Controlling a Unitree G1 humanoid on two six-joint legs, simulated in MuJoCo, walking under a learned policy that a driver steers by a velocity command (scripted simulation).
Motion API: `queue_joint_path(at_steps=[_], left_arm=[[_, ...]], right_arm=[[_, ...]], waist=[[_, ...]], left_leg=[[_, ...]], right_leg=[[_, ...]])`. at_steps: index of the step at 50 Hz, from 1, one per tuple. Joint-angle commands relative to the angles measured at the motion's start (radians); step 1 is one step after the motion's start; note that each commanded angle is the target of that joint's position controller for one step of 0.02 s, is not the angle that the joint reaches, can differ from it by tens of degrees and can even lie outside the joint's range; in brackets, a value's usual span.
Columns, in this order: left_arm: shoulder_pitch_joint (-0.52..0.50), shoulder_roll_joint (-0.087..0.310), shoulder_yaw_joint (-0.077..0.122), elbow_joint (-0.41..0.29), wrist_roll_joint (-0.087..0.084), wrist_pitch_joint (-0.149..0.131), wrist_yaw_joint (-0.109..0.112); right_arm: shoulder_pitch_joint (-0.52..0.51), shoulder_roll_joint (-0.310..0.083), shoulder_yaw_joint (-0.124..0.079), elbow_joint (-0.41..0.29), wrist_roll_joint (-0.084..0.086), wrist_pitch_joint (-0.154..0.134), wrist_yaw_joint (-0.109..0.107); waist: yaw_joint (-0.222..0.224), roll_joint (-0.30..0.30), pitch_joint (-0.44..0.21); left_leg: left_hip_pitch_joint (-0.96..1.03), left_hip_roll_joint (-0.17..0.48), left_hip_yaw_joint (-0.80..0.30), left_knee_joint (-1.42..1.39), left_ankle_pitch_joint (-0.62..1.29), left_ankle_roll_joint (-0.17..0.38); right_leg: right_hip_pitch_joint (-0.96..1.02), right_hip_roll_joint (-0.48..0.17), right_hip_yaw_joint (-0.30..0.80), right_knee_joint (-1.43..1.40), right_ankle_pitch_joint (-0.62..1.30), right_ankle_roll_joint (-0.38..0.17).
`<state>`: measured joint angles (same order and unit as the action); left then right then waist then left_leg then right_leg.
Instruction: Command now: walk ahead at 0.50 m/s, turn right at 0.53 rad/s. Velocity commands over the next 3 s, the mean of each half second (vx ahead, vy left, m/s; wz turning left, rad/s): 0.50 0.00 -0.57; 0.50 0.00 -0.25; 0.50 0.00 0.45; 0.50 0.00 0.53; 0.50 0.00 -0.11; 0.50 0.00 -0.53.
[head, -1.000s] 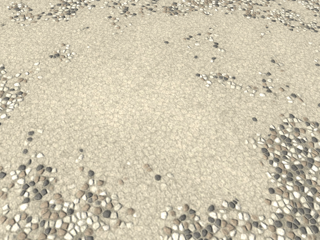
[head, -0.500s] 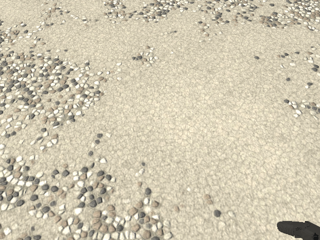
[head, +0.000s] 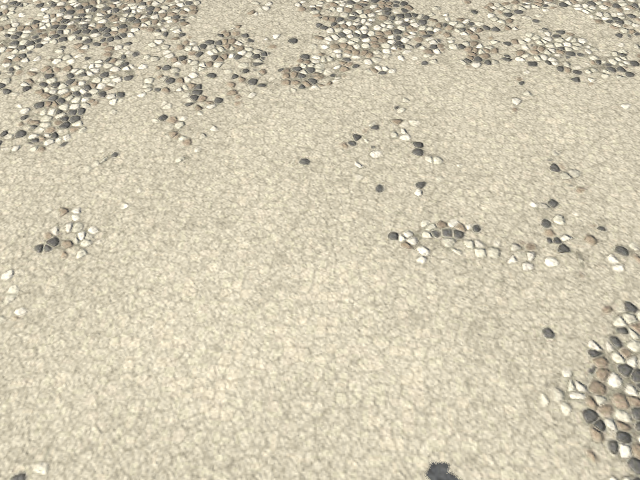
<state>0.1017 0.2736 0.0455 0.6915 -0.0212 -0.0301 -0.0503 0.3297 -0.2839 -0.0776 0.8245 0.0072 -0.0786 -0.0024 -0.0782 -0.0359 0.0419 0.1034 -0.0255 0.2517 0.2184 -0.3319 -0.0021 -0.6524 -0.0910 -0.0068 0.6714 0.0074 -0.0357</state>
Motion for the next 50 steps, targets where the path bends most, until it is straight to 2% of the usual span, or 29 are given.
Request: queue_joint_path(at_steps=[1,2,3,4,5,6,7,8,9,10,11,14,19,21,24,26,27,28,29,30,31,32,33,36,40,43,47,49,50], left_arm=[[-0.083,0.080,0.020,-0.115,0.000,-0.011,-0.016],[-0.039,0.103,0.033,-0.115,-0.001,-0.007,-0.016],[0.068,0.140,0.055,-0.095,-0.004,-0.003,-0.011],[0.237,0.197,0.089,-0.054,-0.007,0.003,0.003],[0.349,0.288,0.115,-0.031,-0.011,0.016,0.026],[0.285,0.346,0.114,-0.068,-0.012,0.002,0.022],[0.299,0.250,0.088,-0.081,-0.004,-0.012,0.014],[0.272,0.211,0.076,-0.070,0.003,-0.025,0.013],[0.210,0.188,0.068,-0.073,0.003,-0.033,0.013],[0.153,0.154,0.059,-0.083,0.006,-0.036,0.018],[0.122,0.143,0.053,-0.100,0.019,-0.036,0.024],[0.126,0.161,0.057,-0.090,0.014,-0.041,0.039],[0.185,0.190,0.066,-0.060,0.002,-0.027,0.062],[0.225,0.198,0.069,-0.044,-0.001,-0.021,0.064],[0.248,0.183,0.068,-0.030,-0.007,-0.014,0.068],[0.233,0.181,0.070,-0.032,-0.003,-0.008,0.069],[0.221,0.160,0.063,-0.037,-0.001,-0.006,0.068],[0.223,0.107,0.043,-0.047,0.007,-0.008,0.063],[0.320,0.037,0.022,-0.071,0.003,-0.014,0.064],[0.372,0.074,0.019,-0.086,-0.020,-0.020,0.065],[0.311,0.163,0.040,-0.064,-0.026,-0.017,0.067],[0.228,0.179,0.045,-0.074,-0.013,-0.013,0.067],[0.180,0.163,0.043,-0.085,0.001,-0.014,0.067],[0.179,0.105,0.037,-0.086,-0.003,-0.012,0.054],[0.094,0.061,0.013,-0.111,0.018,-0.019,0.047],[-0.010,0.038,-0.001,-0.130,0.017,-0.042,0.034],[-0.107,0.064,0.006,-0.153,0.003,-0.060,0.018],[-0.090,0.093,0.018,-0.152,0.000,-0.068,0.014],[-0.039,0.108,0.028,-0.138,0.001,-0.071,0.017]], right_arm=[[-0.018,-0.201,-0.050,-0.050,0.014,0.013,-0.009],[-0.022,-0.218,-0.054,-0.053,0.018,0.022,-0.013],[-0.030,-0.227,-0.055,-0.057,0.020,0.032,-0.016],[-0.040,-0.214,-0.046,-0.063,0.023,0.034,-0.020],[0.003,-0.132,-0.017,-0.084,-0.013,0.024,-0.020],[0.050,-0.045,0.017,-0.141,-0.017,-0.009,-0.007],[-0.074,-0.152,-0.004,-0.154,0.018,-0.045,0.008],[-0.144,-0.161,-0.004,-0.182,0.043,-0.060,0.013],[-0.147,-0.141,0.001,-0.176,0.027,-0.066,0.005],[-0.139,-0.149,-0.005,-0.166,-0.001,-0.061,-0.002],[-0.118,-0.151,-0.009,-0.160,-0.008,-0.050,0.000],[-0.114,-0.118,-0.002,-0.160,-0.024,-0.021,-0.001],[-0.306,-0.065,0.025,-0.205,-0.019,-0.023,0.008],[-0.359,-0.076,0.023,-0.220,-0.006,-0.030,0.017],[-0.366,-0.118,0.007,-0.227,0.002,-0.042,0.029],[-0.310,-0.140,-0.007,-0.216,0.005,-0.051,0.030],[-0.228,-0.154,-0.019,-0.194,0.003,-0.055,0.025],[-0.110,-0.190,-0.034,-0.180,-0.013,-0.061,0.018],[0.014,-0.273,-0.053,-0.169,-0.035,-0.057,0.011],[0.059,-0.262,-0.055,-0.138,-0.018,-0.045,0.023],[0.011,-0.171,-0.031,-0.153,-0.007,-0.041,0.023],[-0.031,-0.134,-0.019,-0.153,-0.009,-0.032,0.020],[-0.068,-0.114,-0.010,-0.148,-0.016,-0.027,0.021],[-0.092,-0.081,0.002,-0.123,-0.018,-0.034,0.019],[-0.065,-0.132,-0.010,-0.083,0.001,-0.038,0.018],[-0.039,-0.158,-0.013,-0.063,0.015,-0.021,0.015],[0.042,-0.188,-0.019,-0.029,0.026,-0.001,0.011],[0.048,-0.197,-0.023,-0.020,0.028,0.010,0.005],[0.037,-0.199,-0.022,-0.019,0.029,0.014,0.003]], waist=[[0.032,0.083,0.040],[0.063,0.108,-0.007],[0.127,0.119,-0.074],[0.220,0.101,-0.161],[0.227,-0.076,-0.253],[0.125,-0.243,-0.390],[0.207,-0.077,-0.399],[0.197,-0.043,-0.254],[0.140,0.054,-0.156],[0.104,0.050,-0.120],[0.076,0.021,-0.101],[0.058,0.018,-0.075],[0.129,-0.026,-0.032],[0.153,-0.037,-0.030],[0.143,-0.060,-0.036],[0.105,-0.093,-0.043],[0.059,-0.094,-0.073],[0.003,-0.051,-0.176],[0.009,0.165,-0.336],[0.025,0.380,-0.373],[0.002,0.234,-0.237],[-0.002,0.156,-0.140],[0.015,0.114,-0.076],[0.061,0.151,-0.035],[0.057,0.112,-0.019],[0.025,0.106,-0.003],[0.000,0.119,0.004],[0.030,0.135,-0.006],[0.070,0.135,-0.028]], left_leg=[[0.011,0.316,-0.053,0.050,0.767,0.132],[0.027,0.312,-0.042,0.145,0.951,0.121],[0.008,0.297,-0.027,0.305,1.065,0.106],[-0.111,0.258,-0.005,0.534,1.008,0.071],[-0.399,0.192,-0.011,0.864,0.434,0.022],[-0.783,-0.032,-0.194,1.195,-0.264,-0.032],[-0.886,0.019,-0.364,1.224,-0.220,-0.009],[-0.925,0.058,-0.351,1.170,-0.135,0.013],[-0.883,0.104,-0.347,1.071,-0.062,0.015],[-0.816,0.134,-0.349,0.984,-0.021,0.006],[-0.754,0.148,-0.351,0.955,0.007,-0.002],[-0.711,0.140,-0.319,0.834,0.061,-0.051],[-0.632,0.069,-0.293,0.443,0.381,-0.084],[-0.591,0.042,-0.297,0.368,0.430,-0.080],[-0.574,0.037,-0.338,0.291,0.369,-0.051],[-0.507,0.035,-0.333,0.273,0.277,-0.016],[-0.394,0.031,-0.314,0.236,0.272,0.010],[-0.186,0.118,-0.381,0.246,0.247,0.060],[0.170,0.348,-0.720,0.218,0.106,0.183],[0.255,0.463,-1.086,0.096,-0.183,0.266],[0.149,0.421,-1.002,0.058,-0.309,0.231],[0.028,0.375,-0.841,0.056,-0.216,0.194],[-0.086,0.329,-0.726,0.042,-0.082,0.185],[-0.220,0.256,-0.548,-0.017,0.126,0.190],[-0.221,0.260,-0.454,-0.068,0.290,0.231],[-0.249,0.218,-0.385,-0.067,0.340,0.212],[-0.216,0.243,-0.414,-0.022,0.335,0.193],[-0.190,0.263,-0.448,0.023,0.334,0.170],[-0.202,0.254,-0.440,0.076,0.378,0.152]], right_leg=[[0.015,0.046,-0.066,-0.040,-0.110,-0.048],[0.094,0.087,-0.098,-0.033,-0.169,-0.070],[0.235,0.133,-0.120,-0.041,-0.203,-0.097],[0.497,0.170,-0.105,-0.105,-0.150,-0.139],[0.806,-0.010,0.184,-0.105,-0.107,-0.205],[1.069,-0.231,0.795,-0.287,-0.358,-0.420],[1.060,-0.240,0.814,-0.389,-0.418,-0.372],[0.942,-0.208,0.669,-0.395,-0.361,-0.328],[0.780,-0.162,0.549,-0.392,-0.234,-0.293],[0.666,-0.125,0.463,-0.397,-0.124,-0.276],[0.585,-0.099,0.419,-0.417,-0.051,-0.273],[0.465,-0.067,0.331,-0.449,0.092,-0.280],[0.376,0.021,0.235,-0.428,-0.022,-0.201],[0.385,0.005,0.274,-0.412,-0.082,-0.188],[0.477,-0.035,0.369,-0.326,-0.138,-0.169],[0.503,-0.049,0.418,-0.263,-0.120,-0.150],[0.488,-0.018,0.408,-0.194,-0.086,-0.126],[0.427,0.039,0.355,0.001,-0.107,-0.090],[0.152,0.168,0.222,0.343,-0.380,-0.017],[-0.081,0.166,0.182,0.563,-0.618,0.010],[-0.143,0.112,0.206,0.646,-0.529,0.020],[-0.136,0.081,0.166,0.647,-0.449,0.023],[-0.108,0.057,0.153,0.605,-0.394,0.024],[-0.013,0.015,0.136,0.481,-0.330,0.021],[-0.032,-0.011,0.086,0.262,-0.226,0.038],[0.049,0.010,0.044,0.044,-0.086,0.050],[0.140,0.055,0.035,-0.109,-0.030,0.053],[0.208,0.064,0.043,-0.166,-0.063,0.031],[0.301,0.073,0.033,-0.205,-0.065,0.013]])
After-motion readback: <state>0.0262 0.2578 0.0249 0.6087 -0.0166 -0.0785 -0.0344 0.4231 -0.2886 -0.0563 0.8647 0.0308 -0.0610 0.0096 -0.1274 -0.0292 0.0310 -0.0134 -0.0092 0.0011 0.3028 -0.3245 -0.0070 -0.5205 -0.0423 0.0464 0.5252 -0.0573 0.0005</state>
